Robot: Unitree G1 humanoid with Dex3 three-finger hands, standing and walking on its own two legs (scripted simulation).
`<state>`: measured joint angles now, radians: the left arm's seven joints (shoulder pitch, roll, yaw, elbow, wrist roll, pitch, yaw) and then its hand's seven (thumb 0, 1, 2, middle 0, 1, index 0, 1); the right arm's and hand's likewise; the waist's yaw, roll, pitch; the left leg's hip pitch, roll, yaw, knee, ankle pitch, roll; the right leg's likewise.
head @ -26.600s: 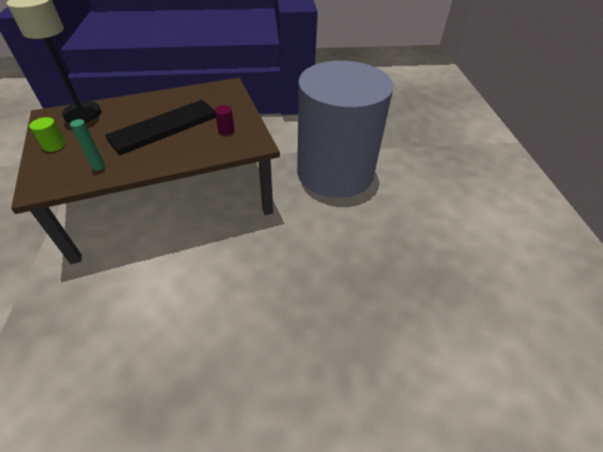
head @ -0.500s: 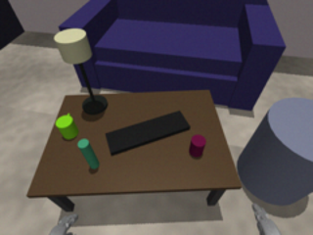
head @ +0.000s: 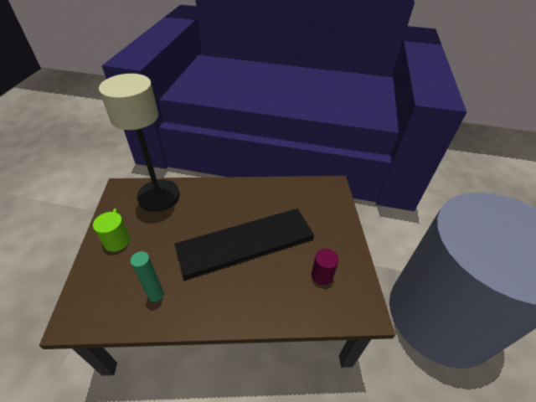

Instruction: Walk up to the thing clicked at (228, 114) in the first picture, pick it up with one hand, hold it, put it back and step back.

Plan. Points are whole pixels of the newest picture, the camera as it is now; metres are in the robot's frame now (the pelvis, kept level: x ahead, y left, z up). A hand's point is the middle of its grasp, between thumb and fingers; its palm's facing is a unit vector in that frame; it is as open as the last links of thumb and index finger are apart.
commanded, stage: stand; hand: right
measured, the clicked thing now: (324, 267) +0.57 -0.17 -0.36
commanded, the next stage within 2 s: none
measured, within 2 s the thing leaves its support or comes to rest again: neither
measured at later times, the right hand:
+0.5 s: hand out of the picture +0.04 -0.23 -0.16, palm faces -0.02 +0.94 -0.33, open 7.6 cm
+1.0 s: hand out of the picture +0.07 -0.23 -0.15, palm faces -0.02 +0.94 -0.34, open 7.4 cm
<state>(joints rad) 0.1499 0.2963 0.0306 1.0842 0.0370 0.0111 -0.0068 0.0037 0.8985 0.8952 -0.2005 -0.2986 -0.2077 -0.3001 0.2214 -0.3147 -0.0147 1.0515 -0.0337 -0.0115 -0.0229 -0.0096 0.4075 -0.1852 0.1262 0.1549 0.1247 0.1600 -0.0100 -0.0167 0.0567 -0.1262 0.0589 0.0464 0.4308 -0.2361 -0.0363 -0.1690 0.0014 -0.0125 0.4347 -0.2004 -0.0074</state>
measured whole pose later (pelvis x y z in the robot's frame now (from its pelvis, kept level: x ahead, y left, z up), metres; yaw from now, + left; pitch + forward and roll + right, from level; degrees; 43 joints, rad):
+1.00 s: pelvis +0.01 +0.02 +0.01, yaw +0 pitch -3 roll +0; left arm 0.11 0.33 0.00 1.17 0.02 0.00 0.00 0.00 0.90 0.89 -0.20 -0.30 -0.21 -0.30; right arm 0.13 -0.33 0.00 1.14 -0.02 -0.01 0.00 0.00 -0.91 -0.90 0.20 0.30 0.20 0.30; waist 0.00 -0.02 0.06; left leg -0.07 0.03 0.06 0.32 -0.19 -0.01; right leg -0.12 -0.02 0.00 0.33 -0.16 0.02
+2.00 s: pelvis +0.02 +0.01 +0.01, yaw +1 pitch -2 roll +0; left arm 0.10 0.34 0.00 1.15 0.01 -0.01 -0.01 0.00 0.90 0.89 -0.20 -0.30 -0.21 -0.30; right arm 0.12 -0.34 0.00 1.14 -0.01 -0.01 0.00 0.00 -0.91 -0.90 0.20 0.30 0.20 0.30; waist 0.00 -0.01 0.06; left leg -0.07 0.04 0.04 0.31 -0.20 -0.02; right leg -0.12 -0.02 -0.02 0.32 -0.17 0.01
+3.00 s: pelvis -0.09 +0.05 -0.01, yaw -3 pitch -1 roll -1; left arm 0.09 0.39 0.07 0.88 0.02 0.07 0.01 0.00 0.90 0.89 -0.20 -0.30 -0.21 -0.30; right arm 0.15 -0.36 -0.04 0.87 -0.02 0.02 -0.02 0.00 -0.90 -0.89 0.20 0.30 0.20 0.30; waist -0.02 -0.04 0.21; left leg -0.33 0.02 0.05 0.61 -0.26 0.04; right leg -0.35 0.06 0.11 0.92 -0.49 0.03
